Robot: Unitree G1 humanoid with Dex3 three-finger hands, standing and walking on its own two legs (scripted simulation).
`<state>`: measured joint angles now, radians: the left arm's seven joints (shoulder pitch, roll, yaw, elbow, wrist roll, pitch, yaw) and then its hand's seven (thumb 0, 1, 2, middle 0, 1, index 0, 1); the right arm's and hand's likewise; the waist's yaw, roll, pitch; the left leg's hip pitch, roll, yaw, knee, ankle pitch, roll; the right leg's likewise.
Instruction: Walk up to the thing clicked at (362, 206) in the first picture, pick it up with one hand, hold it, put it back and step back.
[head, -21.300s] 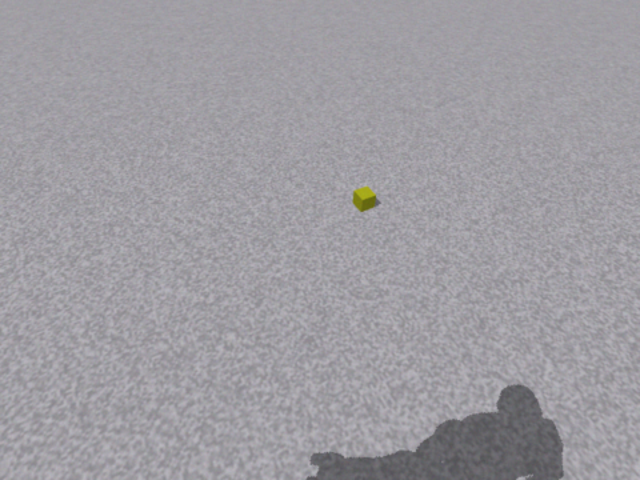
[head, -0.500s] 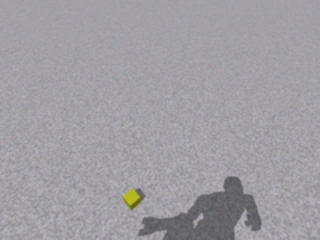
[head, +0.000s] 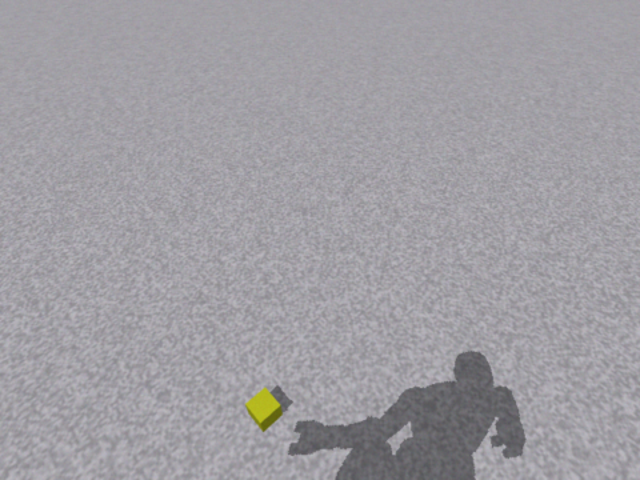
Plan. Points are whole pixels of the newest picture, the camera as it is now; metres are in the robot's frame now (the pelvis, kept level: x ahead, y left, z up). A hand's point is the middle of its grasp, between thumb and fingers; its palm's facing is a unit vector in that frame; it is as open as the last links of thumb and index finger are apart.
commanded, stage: walk up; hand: left
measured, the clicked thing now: (264, 409) +0.50 +0.19 -0.74
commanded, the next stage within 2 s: stand in 0.20 s
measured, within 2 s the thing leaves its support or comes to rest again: neither
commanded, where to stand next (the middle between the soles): +0.12 -0.03 m, yaw -4 degrees
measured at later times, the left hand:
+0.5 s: hand out of the picture +0.07 +0.24 -0.16, palm faces -0.04 -0.94 -0.33, open 7.3 cm
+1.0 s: hand out of the picture +0.07 +0.23 -0.15, palm faces -0.04 -0.94 -0.35, open 7.3 cm
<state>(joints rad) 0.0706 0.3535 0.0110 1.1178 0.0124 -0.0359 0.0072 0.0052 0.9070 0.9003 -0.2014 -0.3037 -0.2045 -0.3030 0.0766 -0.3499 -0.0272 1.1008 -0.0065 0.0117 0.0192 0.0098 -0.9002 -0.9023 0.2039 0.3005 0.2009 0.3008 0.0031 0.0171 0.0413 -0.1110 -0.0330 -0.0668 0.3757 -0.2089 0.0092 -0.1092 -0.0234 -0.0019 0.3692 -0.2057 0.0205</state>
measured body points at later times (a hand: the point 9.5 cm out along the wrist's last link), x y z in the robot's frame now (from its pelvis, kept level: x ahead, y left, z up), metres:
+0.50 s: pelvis -0.01 -0.01 +0.00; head +0.01 -0.01 +0.45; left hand +0.08 +0.29 -0.13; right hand +0.07 -0.31 -0.13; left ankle +0.00 +0.12 -0.75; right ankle +0.00 -0.13 -0.75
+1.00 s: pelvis -0.01 -0.02 +0.00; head +0.00 -0.02 +0.45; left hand +0.07 +0.28 -0.13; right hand +0.06 -0.32 -0.13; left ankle +0.00 +0.12 -0.75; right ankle +0.00 -0.13 -0.75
